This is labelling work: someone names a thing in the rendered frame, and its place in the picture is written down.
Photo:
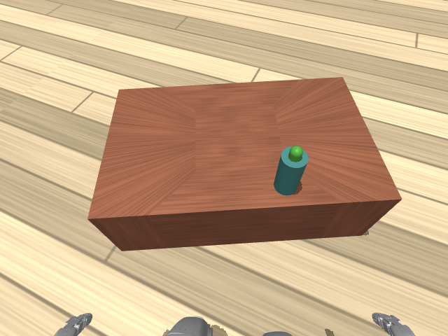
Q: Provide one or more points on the left robot hand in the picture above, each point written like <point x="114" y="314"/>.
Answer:
<point x="75" y="325"/>

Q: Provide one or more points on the right robot hand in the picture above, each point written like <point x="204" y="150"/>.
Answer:
<point x="392" y="325"/>

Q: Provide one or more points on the bottle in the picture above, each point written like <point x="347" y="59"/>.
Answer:
<point x="291" y="167"/>

